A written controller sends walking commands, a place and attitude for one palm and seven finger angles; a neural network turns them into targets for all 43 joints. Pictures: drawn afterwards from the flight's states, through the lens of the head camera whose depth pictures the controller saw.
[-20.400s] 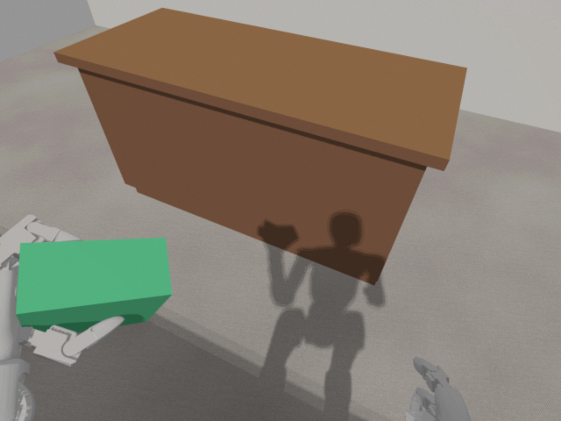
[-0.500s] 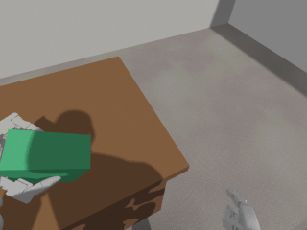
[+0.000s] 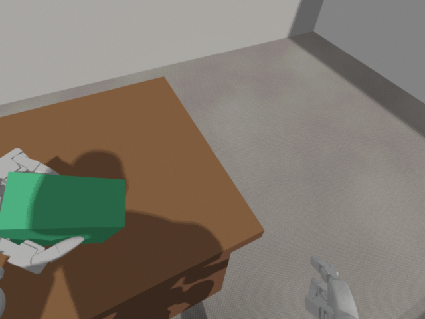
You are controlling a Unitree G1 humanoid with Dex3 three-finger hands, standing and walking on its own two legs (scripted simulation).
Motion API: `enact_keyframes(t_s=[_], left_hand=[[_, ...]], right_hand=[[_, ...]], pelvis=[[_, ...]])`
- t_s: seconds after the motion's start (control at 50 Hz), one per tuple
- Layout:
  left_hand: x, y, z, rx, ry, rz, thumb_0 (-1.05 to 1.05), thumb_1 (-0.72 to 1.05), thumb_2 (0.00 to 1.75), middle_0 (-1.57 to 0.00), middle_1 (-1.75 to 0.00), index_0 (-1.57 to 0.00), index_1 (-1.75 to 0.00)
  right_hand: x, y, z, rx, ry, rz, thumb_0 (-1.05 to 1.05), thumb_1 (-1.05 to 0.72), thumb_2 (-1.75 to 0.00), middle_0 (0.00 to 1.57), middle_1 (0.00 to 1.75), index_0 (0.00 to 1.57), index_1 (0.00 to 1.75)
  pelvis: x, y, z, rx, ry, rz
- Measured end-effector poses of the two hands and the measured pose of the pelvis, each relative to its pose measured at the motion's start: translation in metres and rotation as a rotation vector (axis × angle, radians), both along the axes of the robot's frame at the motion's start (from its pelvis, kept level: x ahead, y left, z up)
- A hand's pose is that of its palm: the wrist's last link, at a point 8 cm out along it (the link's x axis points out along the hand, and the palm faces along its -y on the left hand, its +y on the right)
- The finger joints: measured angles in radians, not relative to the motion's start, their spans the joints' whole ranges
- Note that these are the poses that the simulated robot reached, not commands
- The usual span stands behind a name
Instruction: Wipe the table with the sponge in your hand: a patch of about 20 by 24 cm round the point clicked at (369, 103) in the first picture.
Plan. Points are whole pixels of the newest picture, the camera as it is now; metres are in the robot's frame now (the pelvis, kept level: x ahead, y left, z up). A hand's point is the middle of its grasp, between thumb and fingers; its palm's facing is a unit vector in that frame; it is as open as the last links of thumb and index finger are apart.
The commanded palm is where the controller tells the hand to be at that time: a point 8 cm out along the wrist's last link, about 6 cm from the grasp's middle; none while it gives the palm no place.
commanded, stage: shuffle to correct the standing spot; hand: left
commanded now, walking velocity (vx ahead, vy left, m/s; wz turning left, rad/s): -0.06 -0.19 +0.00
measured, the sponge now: (82, 214) +0.23 +0.20 +0.14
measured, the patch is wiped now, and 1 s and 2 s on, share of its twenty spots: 0.00 0.00 0.00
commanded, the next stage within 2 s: come to a stop and stand still in 0.20 s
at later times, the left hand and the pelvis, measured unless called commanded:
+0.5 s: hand (27, 185) +0.26 +0.27 +0.17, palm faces +0.40 -0.80 -0.45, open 10.4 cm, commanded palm +0.16 +0.27 +0.17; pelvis -0.01 +0.00 -0.01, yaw -3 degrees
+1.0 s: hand out of the picture +0.24 +0.31 +0.16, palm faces +0.33 -0.89 -0.31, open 10.4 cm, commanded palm +0.17 +0.35 +0.17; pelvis +0.00 +0.08 +0.00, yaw -2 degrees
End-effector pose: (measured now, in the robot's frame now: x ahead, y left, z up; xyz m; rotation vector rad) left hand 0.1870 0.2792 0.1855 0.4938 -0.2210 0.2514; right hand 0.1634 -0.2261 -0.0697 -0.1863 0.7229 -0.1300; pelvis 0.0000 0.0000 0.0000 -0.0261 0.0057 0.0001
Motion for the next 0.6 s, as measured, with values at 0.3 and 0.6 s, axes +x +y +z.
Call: enact_keyframes(t_s=[0.3,0.6], left_hand=[[-0.014,-0.003,-0.014,-0.105,-0.032,0.083,-0.01,-0.52,1.02,-0.71,-1.36,-0.72,-1.34],[0.007,-0.011,-0.015,0.004,-0.001,-0.096,-0.01,-0.52,1.02,-0.71,-1.36,-0.72,-1.35]], right_hand=[[-0.01,-0.014,-0.009,-0.025,0.029,-0.013,0.01,-0.9,-0.9,0.2,0.3,0.21,0.3],[-0.041,-0.02,-0.012,-0.019,-0.01,-0.07,0.01,-0.9,-0.9,0.2,0.3,0.2,0.3]], pelvis=[[0.002,-0.007,-0.006,-0.002,-0.016,0.009],[-0.012,0.013,-0.009,0.015,-0.006,-0.047]])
